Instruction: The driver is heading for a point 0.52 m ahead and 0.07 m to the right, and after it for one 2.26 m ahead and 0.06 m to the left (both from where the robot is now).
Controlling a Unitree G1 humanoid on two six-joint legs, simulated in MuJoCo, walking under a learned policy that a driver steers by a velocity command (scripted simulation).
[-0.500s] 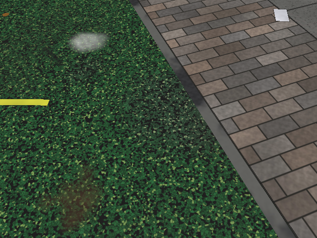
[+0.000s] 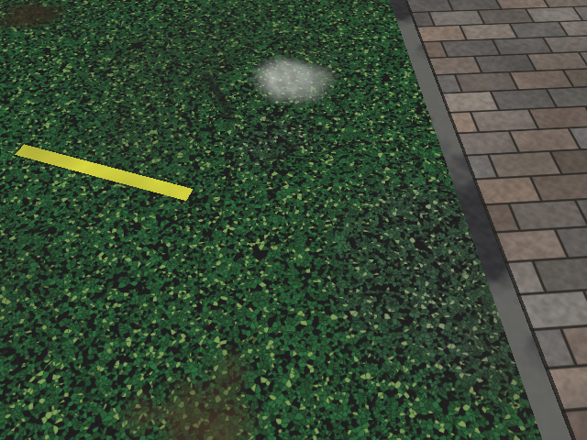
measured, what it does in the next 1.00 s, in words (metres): walks ahead: right foot, then left foot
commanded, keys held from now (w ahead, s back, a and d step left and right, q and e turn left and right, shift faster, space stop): w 1.00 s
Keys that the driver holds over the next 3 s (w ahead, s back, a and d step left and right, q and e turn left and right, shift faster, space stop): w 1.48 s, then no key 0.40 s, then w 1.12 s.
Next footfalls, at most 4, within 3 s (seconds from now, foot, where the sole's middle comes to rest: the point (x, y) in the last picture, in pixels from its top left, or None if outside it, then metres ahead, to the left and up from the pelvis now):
0.36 right None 0.40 -0.15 -0.77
0.90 left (252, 345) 0.67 0.12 -0.77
1.42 right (338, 243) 0.97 -0.11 -0.77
1.86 left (253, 206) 1.10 0.13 -0.77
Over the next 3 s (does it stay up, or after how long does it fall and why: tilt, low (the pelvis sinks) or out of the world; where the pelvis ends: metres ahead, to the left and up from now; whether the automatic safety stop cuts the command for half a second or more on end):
stays up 1.44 0.06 0.01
